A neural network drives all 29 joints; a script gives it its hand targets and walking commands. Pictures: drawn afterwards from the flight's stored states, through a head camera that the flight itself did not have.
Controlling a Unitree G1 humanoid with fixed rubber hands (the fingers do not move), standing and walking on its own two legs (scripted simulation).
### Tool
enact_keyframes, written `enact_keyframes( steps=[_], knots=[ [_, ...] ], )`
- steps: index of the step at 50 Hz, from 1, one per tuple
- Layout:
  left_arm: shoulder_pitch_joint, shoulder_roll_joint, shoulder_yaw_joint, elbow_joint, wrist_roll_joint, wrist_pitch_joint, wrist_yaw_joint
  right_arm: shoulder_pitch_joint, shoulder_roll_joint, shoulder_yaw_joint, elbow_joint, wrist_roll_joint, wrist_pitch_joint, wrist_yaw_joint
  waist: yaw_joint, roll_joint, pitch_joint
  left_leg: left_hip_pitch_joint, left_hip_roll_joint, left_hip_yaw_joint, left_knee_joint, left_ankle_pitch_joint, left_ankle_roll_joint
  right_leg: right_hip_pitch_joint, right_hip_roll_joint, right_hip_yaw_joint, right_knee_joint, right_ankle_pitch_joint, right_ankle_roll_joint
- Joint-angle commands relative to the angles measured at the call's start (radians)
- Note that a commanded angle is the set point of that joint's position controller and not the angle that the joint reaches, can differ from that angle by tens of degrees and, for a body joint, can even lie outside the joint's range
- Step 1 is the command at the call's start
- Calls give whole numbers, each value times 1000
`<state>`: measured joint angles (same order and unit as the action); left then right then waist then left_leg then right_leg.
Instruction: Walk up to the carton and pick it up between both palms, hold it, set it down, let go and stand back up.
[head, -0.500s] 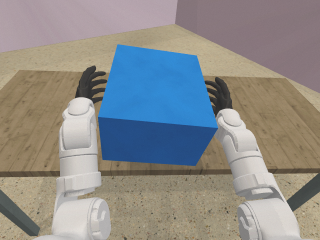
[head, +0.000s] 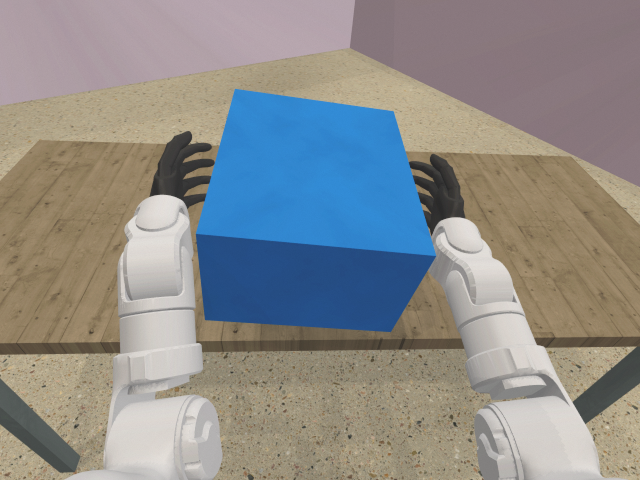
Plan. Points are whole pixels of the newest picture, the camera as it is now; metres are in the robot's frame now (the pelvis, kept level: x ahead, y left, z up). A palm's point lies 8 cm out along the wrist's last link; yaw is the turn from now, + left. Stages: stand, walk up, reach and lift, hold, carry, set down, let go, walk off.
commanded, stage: hold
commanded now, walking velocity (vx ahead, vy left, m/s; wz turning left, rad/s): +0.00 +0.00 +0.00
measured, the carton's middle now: (309, 204) +0.42 +0.01 +0.15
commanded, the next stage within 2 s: none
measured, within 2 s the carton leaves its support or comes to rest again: neither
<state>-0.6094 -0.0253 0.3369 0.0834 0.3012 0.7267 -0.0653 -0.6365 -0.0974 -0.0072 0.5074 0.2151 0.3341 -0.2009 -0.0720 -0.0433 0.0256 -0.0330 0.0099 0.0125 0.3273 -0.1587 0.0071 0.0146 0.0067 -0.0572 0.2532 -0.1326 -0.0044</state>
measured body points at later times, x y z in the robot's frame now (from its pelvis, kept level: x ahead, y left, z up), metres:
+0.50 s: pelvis +0.00 +0.00 +0.00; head -0.04 +0.02 +0.45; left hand +0.37 +0.17 +0.20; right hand +0.37 -0.16 +0.18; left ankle +0.02 +0.11 -0.75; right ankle +0.02 -0.11 -0.75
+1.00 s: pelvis +0.00 +0.00 +0.00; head -0.04 +0.02 +0.45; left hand +0.37 +0.17 +0.20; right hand +0.37 -0.16 +0.18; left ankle +0.02 +0.11 -0.75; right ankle +0.02 -0.11 -0.75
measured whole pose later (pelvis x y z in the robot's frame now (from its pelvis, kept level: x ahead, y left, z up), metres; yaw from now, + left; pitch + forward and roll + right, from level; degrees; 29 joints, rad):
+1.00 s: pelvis +0.00 +0.00 +0.00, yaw +0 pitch -8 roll -1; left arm -0.61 -0.03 0.34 0.08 0.30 0.73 -0.07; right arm -0.64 -0.10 -0.01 0.51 0.21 0.33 -0.20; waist -0.07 -0.04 0.03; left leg -0.03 0.01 0.01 0.33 -0.16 0.01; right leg 0.01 0.01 -0.06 0.25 -0.13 0.00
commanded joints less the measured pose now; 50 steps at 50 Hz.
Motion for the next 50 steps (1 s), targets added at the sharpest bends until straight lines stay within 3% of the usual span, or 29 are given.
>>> enact_keyframes(
  steps=[1,50],
  knots=[
    [-544,-538,-546,-50,-151,-50,-106,-807,616,367,-354,69,-74,84,-6,52,-361,124,-45,21,-7,238,-31,38,53,-18,-16,133,37],
    [-544,-538,-545,-51,-149,-50,-107,-804,617,367,-353,68,-74,83,-7,52,-360,123,-45,22,-8,236,-31,40,53,-18,-15,134,37]
  ],
)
